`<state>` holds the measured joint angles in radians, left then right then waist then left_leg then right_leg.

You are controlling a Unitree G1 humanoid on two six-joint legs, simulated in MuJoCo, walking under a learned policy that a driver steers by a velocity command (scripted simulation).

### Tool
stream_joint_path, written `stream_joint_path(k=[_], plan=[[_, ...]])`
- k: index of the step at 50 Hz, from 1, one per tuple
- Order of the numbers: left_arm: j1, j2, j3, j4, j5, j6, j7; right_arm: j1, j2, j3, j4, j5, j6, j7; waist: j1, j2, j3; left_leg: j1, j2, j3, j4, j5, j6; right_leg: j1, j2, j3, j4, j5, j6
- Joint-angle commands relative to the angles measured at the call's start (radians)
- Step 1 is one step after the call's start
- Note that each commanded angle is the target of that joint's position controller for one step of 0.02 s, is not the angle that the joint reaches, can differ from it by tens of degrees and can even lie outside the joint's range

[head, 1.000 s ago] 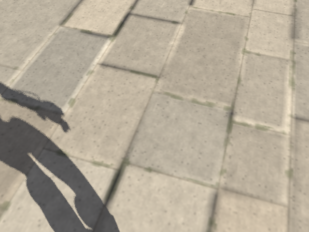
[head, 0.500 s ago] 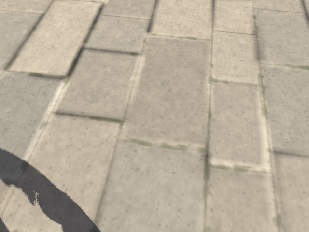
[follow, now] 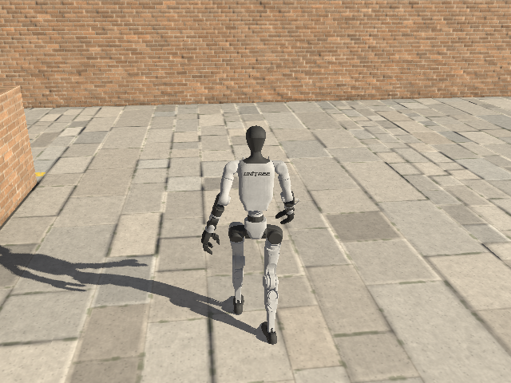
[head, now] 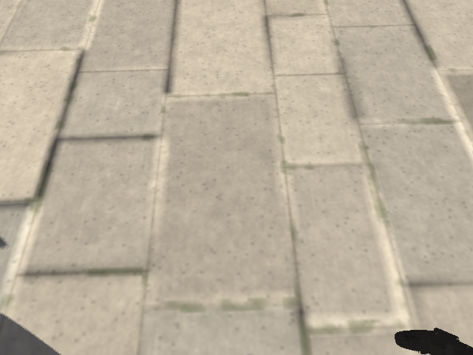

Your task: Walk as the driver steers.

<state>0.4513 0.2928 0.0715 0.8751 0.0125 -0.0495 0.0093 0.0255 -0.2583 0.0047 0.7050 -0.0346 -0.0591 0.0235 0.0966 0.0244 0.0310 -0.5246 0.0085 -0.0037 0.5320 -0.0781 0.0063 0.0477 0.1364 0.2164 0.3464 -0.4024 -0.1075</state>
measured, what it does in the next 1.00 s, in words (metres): walks ahead: left foot, then right foot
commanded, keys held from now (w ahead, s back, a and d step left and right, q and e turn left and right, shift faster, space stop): w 0.70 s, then w+q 0.30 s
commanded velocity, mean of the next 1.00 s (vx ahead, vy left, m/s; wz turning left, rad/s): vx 0.50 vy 0.00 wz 0.00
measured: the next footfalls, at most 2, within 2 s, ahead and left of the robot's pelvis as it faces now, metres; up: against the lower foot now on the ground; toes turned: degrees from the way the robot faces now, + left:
left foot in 0.02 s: +0.18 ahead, +0.11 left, +0.00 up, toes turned -1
right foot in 0.54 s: +0.43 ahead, -0.10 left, +0.00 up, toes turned -6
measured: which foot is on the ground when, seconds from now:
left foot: up 0.00-0.00, down 0.02-0.54, up 0.56-1.00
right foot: down 0.00-0.04, up 0.06-0.52, down 0.54-1.00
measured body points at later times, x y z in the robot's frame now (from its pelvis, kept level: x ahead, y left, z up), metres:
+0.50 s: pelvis +0.26 +0.00 +0.01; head +0.29 +0.00 +0.46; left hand +0.49 +0.21 -0.08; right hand +0.19 -0.25 -0.13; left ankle +0.14 +0.11 -0.73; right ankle +0.39 -0.11 -0.71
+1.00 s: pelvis +0.51 -0.03 +0.01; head +0.54 -0.03 +0.46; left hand +0.47 +0.22 -0.13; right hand +0.68 -0.25 -0.11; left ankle +0.67 +0.10 -0.69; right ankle +0.39 -0.10 -0.73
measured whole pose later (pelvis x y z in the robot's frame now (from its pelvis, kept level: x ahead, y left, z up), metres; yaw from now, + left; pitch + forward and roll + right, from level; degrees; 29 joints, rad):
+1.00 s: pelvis +0.51 -0.03 +0.01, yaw +4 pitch +1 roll -1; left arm 0.41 0.22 0.03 0.96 0.02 -0.09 0.01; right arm 0.12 -0.24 -0.03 0.83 -0.03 -0.02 0.05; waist 0.04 0.04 0.03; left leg -0.62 0.06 0.05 0.68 -0.01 0.06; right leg 0.10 0.07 -0.18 0.16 -0.29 -0.06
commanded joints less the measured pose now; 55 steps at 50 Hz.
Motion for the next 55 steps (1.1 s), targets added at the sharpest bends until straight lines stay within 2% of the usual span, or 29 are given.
stream_joint_path(k=[1,2,3,4,5,6,8,10,12,15,18,21,24,25,26,27,28,29,30,31,32,34,38,43,47,50,53,54,55], plan=[[-0.040,0.132,0.021,-0.056,-0.004,-0.026,-0.006,0.307,-0.177,-0.061,0.023,-0.010,-0.035,-0.029,-0.200,-0.046,-0.193,0.496,0.051,-0.059,-0.086,-0.050,0.084,-0.151,-0.178,0.043,0.403,0.811,-0.015],[0.017,0.046,-0.002,-0.085,-0.020,-0.033,-0.010,0.427,-0.259,-0.078,0.024,-0.030,-0.035,-0.043,-0.205,0.107,-0.327,0.724,0.305,-0.395,-0.107,-0.174,0.154,-0.345,-0.084,-0.050,0.701,0.385,0.013],[0.129,0.060,0.001,-0.079,-0.023,-0.027,-0.012,0.408,-0.298,-0.099,0.054,-0.009,-0.016,-0.033,-0.133,0.305,-0.363,0.782,0.429,-0.802,-0.246,-0.205,0.267,-0.557,0.020,-0.107,0.893,-0.120,0.031],[0.066,0.108,0.003,-0.055,0.010,-0.013,-0.005,0.307,-0.198,-0.083,0.027,0.008,-0.007,-0.023,-0.113,0.095,-0.188,0.643,0.391,-0.717,-0.261,-0.336,0.258,-0.642,-0.062,-0.078,0.954,-0.050,0.026],[-0.038,0.102,0.000,-0.070,0.018,-0.013,-0.016,0.248,-0.127,-0.067,0.019,0.014,-0.009,-0.017,-0.122,-0.005,-0.083,0.515,0.332,-0.552,-0.278,-0.308,0.236,-0.638,-0.092,-0.081,0.914,0.025,0.029],[-0.076,0.083,-0.004,-0.083,0.014,-0.012,-0.023,0.224,-0.101,-0.058,0.028,0.005,-0.012,-0.016,-0.103,-0.010,-0.032,0.438,0.277,-0.436,-0.307,-0.219,0.205,-0.623,-0.121,-0.090,0.855,0.058,0.031],[-0.081,0.068,-0.011,-0.085,0.027,0.004,-0.036,0.251,-0.097,-0.054,0.062,0.010,-0.026,-0.018,-0.081,0.057,-0.017,0.378,0.212,-0.297,-0.331,-0.041,0.179,-0.578,-0.147,-0.108,0.785,0.076,0.046],[-0.080,0.059,-0.015,-0.085,0.030,0.013,-0.042,0.296,-0.104,-0.057,0.089,0.020,-0.044,-0.012,-0.074,0.069,-0.038,0.388,0.203,-0.241,-0.343,0.087,0.190,-0.581,-0.147,-0.130,0.758,0.093,0.056],[-0.143,0.051,-0.022,-0.105,0.033,0.016,-0.047,0.319,-0.116,-0.061,0.107,0.027,-0.049,-0.009,-0.077,0.067,-0.019,0.400,0.201,-0.201,-0.380,0.096,0.204,-0.644,-0.174,-0.157,0.708,0.146,0.070],[-0.284,0.031,-0.037,-0.150,0.031,0.013,-0.052,0.359,-0.108,-0.060,0.133,0.029,-0.042,-0.009,-0.104,0.055,0.019,0.413,0.172,-0.137,-0.418,0.112,0.201,-0.701,-0.212,-0.207,0.558,0.253,0.095],[-0.391,0.004,-0.055,-0.181,0.023,0.007,-0.056,0.404,-0.120,-0.063,0.159,0.031,-0.041,-0.007,-0.134,0.059,0.027,0.422,0.153,-0.081,-0.409,0.186,0.182,-0.648,-0.206,-0.251,0.385,0.341,0.099],[-0.453,0.013,-0.058,-0.199,0.017,0.002,-0.052,0.445,-0.135,-0.067,0.183,0.026,-0.036,-0.008,-0.153,0.060,0.029,0.474,0.176,-0.074,-0.373,0.249,0.172,-0.602,-0.185,-0.273,0.283,0.349,0.083],[-0.454,0.033,-0.052,-0.206,0.018,-0.004,-0.043,0.447,-0.148,-0.070,0.201,0.020,-0.028,-0.015,-0.137,0.063,0.030,0.540,0.214,-0.083,-0.308,0.356,0.158,-0.549,-0.164,-0.277,0.220,0.274,0.046],[-0.411,0.041,-0.047,-0.193,0.021,-0.008,-0.038,0.438,-0.154,-0.071,0.204,0.020,-0.025,-0.018,-0.113,0.061,0.011,0.553,0.213,-0.073,-0.246,0.464,0.147,-0.482,-0.142,-0.284,0.190,0.240,0.030],[-0.307,0.050,-0.039,-0.158,0.028,-0.015,-0.031,0.427,-0.157,-0.071,0.208,0.024,-0.021,-0.019,-0.062,0.042,-0.040,0.548,0.189,-0.044,-0.116,0.565,0.131,-0.348,-0.112,-0.299,0.126,0.249,0.010],[-0.153,0.086,-0.022,-0.105,0.041,-0.026,-0.020,0.430,-0.139,-0.064,0.206,0.027,-0.019,-0.021,-0.006,0.006,-0.134,0.463,0.144,-0.006,0.070,0.518,0.111,-0.129,-0.136,-0.265,0.106,0.258,-0.021],[0.008,0.174,0.001,-0.084,0.063,-0.032,-0.007,0.429,-0.080,-0.045,0.158,0.041,-0.023,-0.019,0.047,-0.123,-0.269,0.223,0.074,0.048,0.383,0.186,0.078,0.142,-0.388,0.029,0.079,0.157,-0.092],[0.028,0.244,0.023,-0.072,0.044,-0.018,-0.009,0.518,-0.041,-0.043,0.152,0.043,-0.020,-0.020,0.001,-0.296,-0.332,-0.041,-0.079,0.045,0.650,-0.461,0.060,0.258,-0.580,0.426,-0.035,0.161,-0.195],[-0.033,0.174,0.012,-0.072,0.007,-0.010,-0.014,0.440,-0.130,-0.066,0.161,0.015,-0.009,-0.026,-0.013,-0.135,-0.210,-0.124,-0.017,-0.050,0.711,-0.416,0.073,0.161,-0.524,0.374,-0.053,0.105,-0.176],[-0.118,0.117,-0.004,-0.083,0.002,-0.012,-0.018,0.383,-0.111,-0.064,0.144,0.016,-0.014,-0.017,-0.046,-0.104,-0.089,-0.135,0.022,-0.050,0.683,-0.329,0.076,0.029,-0.481,0.237,-0.082,0.147,-0.154],[-0.165,0.075,-0.014,-0.085,0.006,-0.018,-0.022,0.358,-0.088,-0.058,0.143,0.019,-0.014,-0.011,-0.071,-0.085,-0.045,-0.099,0.054,-0.044,0.626,-0.271,0.073,-0.064,-0.428,0.140,-0.122,0.212,-0.125],[-0.185,0.043,-0.023,-0.068,0.003,-0.030,-0.018,0.379,-0.070,-0.055,0.160,0.002,0.009,-0.001,-0.116,-0.112,-0.019,-0.014,0.080,-0.029,0.565,-0.230,0.049,-0.171,-0.361,0.020,-0.172,0.311,-0.089],[-0.121,0.071,-0.011,-0.026,0.000,-0.054,-0.014,0.309,-0.052,-0.055,0.148,0.005,0.030,0.016,-0.118,-0.084,0.007,-0.076,0.084,-0.030,0.524,-0.128,0.026,-0.175,-0.353,-0.094,-0.238,0.396,-0.095],[-0.067,0.057,-0.017,0.012,0.002,-0.057,-0.011,0.150,-0.041,-0.053,0.102,0.010,0.031,0.018,-0.088,-0.074,0.051,-0.167,0.066,-0.036,0.354,0.039,0.018,-0.122,-0.336,-0.226,-0.256,0.469,-0.060],[-0.020,0.058,-0.020,0.043,0.004,-0.059,0.000,0.020,-0.020,-0.036,0.054,0.005,0.025,0.028,-0.051,-0.078,0.077,-0.137,0.055,0.047,0.181,0.107,0.037,-0.059,-0.346,-0.310,-0.238,0.586,-0.041],[0.010,0.073,-0.018,0.069,0.008,-0.050,0.011,-0.025,-0.024,-0.034,0.024,0.002,0.022,0.033,-0.045,-0.083,0.079,-0.119,0.031,0.095,0.096,0.032,0.077,0.046,-0.373,-0.348,-0.165,0.745,-0.029],[-0.018,0.110,-0.011,0.071,0.014,-0.036,0.021,0.073,-0.050,-0.049,0.041,-0.003,0.022,0.024,-0.100,-0.120,0.000,0.038,-0.059,0.158,0.067,-0.118,0.142,0.105,-0.384,-0.398,0.060,1.181,-0.010],[-0.025,0.123,-0.007,0.069,0.016,-0.027,0.022,0.171,-0.069,-0.061,0.068,-0.005,0.018,0.020,-0.140,-0.120,-0.059,0.147,-0.095,0.164,0.038,-0.149,0.168,0.093,-0.383,-0.412,0.219,1.225,-0.006],[-0.038,0.128,-0.006,0.058,0.012,-0.020,0.023,0.323,-0.103,-0.081,0.114,-0.016,0.012,0.013,-0.210,-0.092,-0.142,0.365,-0.097,0.120,-0.034,-0.118,0.207,-0.018,-0.366,-0.430,0.440,1.095,0.014]])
